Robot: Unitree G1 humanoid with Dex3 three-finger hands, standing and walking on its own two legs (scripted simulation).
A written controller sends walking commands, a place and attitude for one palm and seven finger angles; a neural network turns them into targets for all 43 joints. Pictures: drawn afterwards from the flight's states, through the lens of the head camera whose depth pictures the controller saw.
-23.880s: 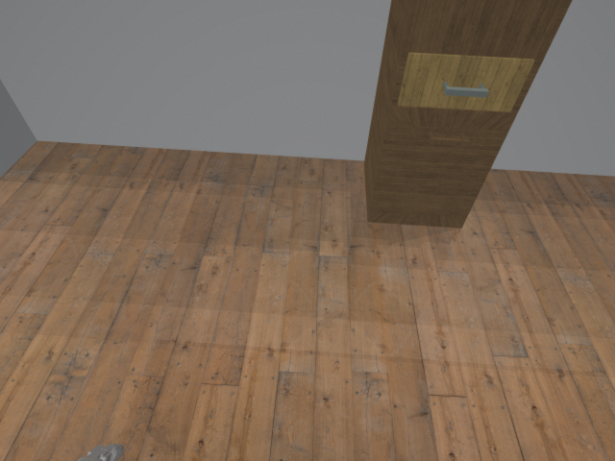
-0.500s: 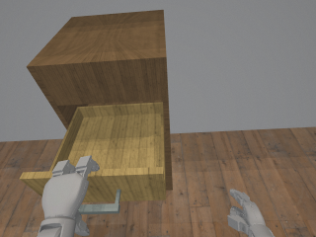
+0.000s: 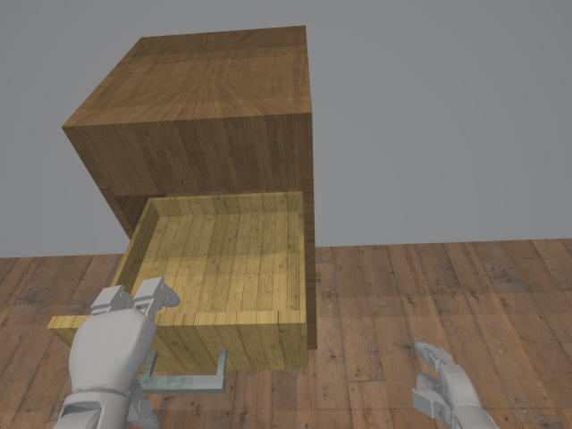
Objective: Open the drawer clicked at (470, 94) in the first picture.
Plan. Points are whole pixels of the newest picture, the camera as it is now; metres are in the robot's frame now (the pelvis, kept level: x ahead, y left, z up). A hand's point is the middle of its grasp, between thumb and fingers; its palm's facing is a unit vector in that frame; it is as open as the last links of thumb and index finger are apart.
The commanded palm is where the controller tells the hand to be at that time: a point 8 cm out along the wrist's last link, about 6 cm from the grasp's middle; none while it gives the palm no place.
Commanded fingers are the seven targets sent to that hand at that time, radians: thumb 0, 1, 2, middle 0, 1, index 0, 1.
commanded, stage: draw the hand back to the body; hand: left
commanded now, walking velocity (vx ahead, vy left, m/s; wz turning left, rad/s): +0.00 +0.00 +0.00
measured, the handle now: (184, 370) +0.22 +0.21 -0.08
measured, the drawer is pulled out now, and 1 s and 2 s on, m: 0.29 0.29 0.29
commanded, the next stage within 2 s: step back with the hand held close in 1.68 s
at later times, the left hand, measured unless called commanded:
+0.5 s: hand (121, 349) +0.18 +0.23 +0.08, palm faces +0.08 -0.15 -0.99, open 13.8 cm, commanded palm +0.14 +0.23 +0.15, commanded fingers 0.00 -0.50 0.30 -0.30 -1.20 -0.30 -1.20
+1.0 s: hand (107, 317) +0.18 +0.22 +0.16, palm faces +0.37 -0.85 -0.38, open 12.7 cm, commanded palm +0.13 +0.26 +0.17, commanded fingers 0.00 0.09 0.56 -0.26 -0.82 -0.26 -0.82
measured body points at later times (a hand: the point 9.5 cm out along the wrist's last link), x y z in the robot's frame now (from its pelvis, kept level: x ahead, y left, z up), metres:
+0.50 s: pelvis +0.00 +0.01 +0.00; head -0.01 -0.03 +0.45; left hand +0.17 +0.24 +0.13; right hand +0.23 -0.18 -0.08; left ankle -0.03 +0.10 -0.72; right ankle -0.01 -0.09 -0.72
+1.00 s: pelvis +0.01 -0.01 +0.01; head -0.01 -0.02 +0.46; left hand +0.16 +0.26 +0.18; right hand +0.21 -0.20 -0.06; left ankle -0.03 +0.10 -0.72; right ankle -0.01 -0.09 -0.72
